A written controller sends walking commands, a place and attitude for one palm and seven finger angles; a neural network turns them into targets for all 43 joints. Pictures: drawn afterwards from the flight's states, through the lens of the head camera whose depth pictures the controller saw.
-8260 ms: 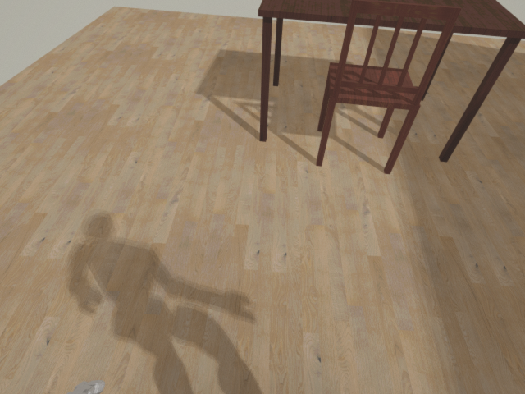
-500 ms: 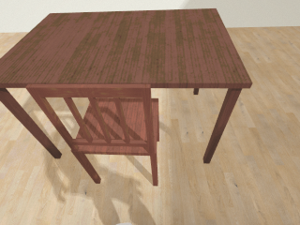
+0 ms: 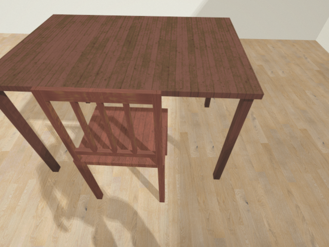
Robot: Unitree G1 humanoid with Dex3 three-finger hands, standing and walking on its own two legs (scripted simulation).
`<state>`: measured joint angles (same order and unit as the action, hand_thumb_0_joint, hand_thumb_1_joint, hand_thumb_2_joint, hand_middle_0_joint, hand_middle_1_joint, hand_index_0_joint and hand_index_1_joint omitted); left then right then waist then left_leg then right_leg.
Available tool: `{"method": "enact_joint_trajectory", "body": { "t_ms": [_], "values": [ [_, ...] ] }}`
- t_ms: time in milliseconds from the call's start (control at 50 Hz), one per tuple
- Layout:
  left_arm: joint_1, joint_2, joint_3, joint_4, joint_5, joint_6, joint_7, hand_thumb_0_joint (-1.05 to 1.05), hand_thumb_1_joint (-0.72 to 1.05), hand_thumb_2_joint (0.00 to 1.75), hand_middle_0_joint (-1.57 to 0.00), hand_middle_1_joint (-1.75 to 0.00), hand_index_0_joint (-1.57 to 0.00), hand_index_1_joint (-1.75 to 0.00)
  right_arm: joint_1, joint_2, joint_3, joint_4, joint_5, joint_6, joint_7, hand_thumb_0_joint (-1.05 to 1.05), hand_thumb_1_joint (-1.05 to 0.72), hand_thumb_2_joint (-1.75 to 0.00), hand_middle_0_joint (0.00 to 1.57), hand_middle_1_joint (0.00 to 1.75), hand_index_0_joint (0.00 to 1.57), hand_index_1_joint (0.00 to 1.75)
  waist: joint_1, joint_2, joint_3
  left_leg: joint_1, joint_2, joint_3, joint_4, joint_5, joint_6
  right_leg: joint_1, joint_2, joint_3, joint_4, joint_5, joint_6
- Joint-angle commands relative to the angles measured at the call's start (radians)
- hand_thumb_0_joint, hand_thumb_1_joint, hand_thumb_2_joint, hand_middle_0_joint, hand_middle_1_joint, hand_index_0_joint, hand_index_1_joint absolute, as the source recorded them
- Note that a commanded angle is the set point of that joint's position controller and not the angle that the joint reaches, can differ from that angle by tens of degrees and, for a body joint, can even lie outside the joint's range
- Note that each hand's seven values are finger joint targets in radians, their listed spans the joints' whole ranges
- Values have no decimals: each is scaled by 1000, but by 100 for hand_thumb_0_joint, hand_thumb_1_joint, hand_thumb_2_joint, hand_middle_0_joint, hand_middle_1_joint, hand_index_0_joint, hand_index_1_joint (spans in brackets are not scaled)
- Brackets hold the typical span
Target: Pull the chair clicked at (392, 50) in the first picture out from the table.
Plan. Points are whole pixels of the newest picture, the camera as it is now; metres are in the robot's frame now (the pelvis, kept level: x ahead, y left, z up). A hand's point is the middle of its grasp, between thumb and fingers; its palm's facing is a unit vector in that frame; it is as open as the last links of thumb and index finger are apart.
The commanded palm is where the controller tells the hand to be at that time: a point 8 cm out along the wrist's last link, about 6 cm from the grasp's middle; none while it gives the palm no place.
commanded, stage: come to a stop and stand still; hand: left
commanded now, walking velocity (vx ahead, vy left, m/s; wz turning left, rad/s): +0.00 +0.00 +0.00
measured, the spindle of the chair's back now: (108, 129) +0.53 +0.25 -0.10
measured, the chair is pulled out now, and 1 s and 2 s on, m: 0.00 0.00 0.00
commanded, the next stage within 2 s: look again from close up in 0.18 s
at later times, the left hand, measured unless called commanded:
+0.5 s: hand out of the picture +0.02 +0.20 -0.18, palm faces +0.04 -0.98 -0.19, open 7.4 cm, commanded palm none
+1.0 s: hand out of the picture +0.05 +0.22 -0.18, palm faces +0.02 -0.98 -0.21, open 7.4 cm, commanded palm none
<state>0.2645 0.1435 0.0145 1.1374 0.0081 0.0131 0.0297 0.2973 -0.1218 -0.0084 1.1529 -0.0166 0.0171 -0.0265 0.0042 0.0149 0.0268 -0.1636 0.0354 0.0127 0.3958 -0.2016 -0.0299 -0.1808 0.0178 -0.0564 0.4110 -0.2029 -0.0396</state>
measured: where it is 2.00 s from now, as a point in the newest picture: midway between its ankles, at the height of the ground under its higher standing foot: outside the picture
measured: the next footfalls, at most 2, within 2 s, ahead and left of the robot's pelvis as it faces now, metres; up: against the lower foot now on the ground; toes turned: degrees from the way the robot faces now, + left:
right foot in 1.86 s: +0.15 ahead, -0.06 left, +0.00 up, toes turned -3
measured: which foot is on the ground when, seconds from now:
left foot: down 0.00-1.00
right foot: down 0.00-1.00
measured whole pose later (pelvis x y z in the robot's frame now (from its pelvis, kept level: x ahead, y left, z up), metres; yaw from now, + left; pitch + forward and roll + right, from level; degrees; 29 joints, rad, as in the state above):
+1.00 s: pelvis +0.04 +0.04 +0.00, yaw -1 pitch -1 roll +0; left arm 0.27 0.15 0.00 1.10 0.01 -0.01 0.04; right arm 0.28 -0.16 0.01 1.12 -0.01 -0.03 -0.03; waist 0.00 0.01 0.03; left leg -0.14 -0.03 0.05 0.45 -0.30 0.03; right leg -0.17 -0.04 -0.01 0.48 -0.29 0.03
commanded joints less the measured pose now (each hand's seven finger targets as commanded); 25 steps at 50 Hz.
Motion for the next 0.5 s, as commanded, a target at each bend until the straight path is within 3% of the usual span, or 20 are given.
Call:
{"method": "enact_joint_trajectory", "body": {
  "t_ms": [0, 240, 260, 280, 300, 340, 420, 480],
  "values": [
    [52, 103, 18, -35, -1, -14, 4, 0, 90, 90, -20, -30, -20, -30, 73, -85, -12, -24, -1, -10, -7, 0, -90, -90, 20, 30, 20, 30, -3, -55, 94, -60, 34, -50, -75, -109, 38, -107, -120, 147, -162, -239, 18],
    [105, 67, 11, -12, -1, -26, 6, 0, 90, 90, -20, -30, -20, -30, 84, -70, -7, -24, 8, -30, -15, 0, -90, -90, 20, 30, 20, 30, 3, 6, 62, -54, 54, -69, -81, -19, 43, -57, -114, 113, -106, -55, 16],
    [180, 96, -4, 12, 15, -56, 43, 0, 90, 90, -20, -30, -20, -30, -57, -114, -6, -90, 11, -45, 5, 0, -90, -90, 20, 30, 20, 30, 54, 8, 75, -127, 60, -4, 137, -30, 8, -53, -172, 151, -96, 164, 24],
    [135, 148, 6, -39, 12, -63, 33, 0, 90, 90, -20, -30, -20, -30, 22, -60, -7, -123, 6, -28, 10, 0, -90, -90, 20, 30, 20, 30, -19, -33, -10, -95, 4, -22, 173, -146, 17, -79, -229, 238, -148, -98, -17],
    [89, 138, 10, -58, 14, -62, 25, 0, 90, 90, -20, -30, -20, -30, 61, -59, -8, -110, 0, -31, 11, 0, -90, -90, 20, 30, 20, 30, -37, -2, 13, -64, 8, -17, 154, -110, 28, -145, -215, 212, -145, -243, -40],
    [75, 116, 8, -69, 10, -65, 20, 0, 90, 90, -20, -30, -20, -30, 119, -64, 0, -106, -3, -39, 15, 0, -90, -90, 20, 30, 20, 30, -51, 8, -24, -54, 20, -34, 110, -20, 43, -132, -154, 133, -68, -169, -32],
    [104, 75, -2, -62, 6, -56, 12, 0, 90, 90, -20, -30, -20, -30, 92, -88, 5, -116, 1, -59, 3, 0, -90, -90, 20, 30, 20, 30, -12, 50, 36, -143, 61, -89, 19, 73, 67, -44, -102, 83, 21, -9, -12],
    [115, 70, -5, -55, 3, -55, 12, 0, 90, 90, -20, -30, -20, -30, 88, -110, 7, -109, 4, -66, -3, 0, -90, -90, 20, 30, 20, 30, -6, -21, 31, -112, 62, -86, 18, 173, 69, -8, -106, 78, 43, 91, -2]
  ]
}}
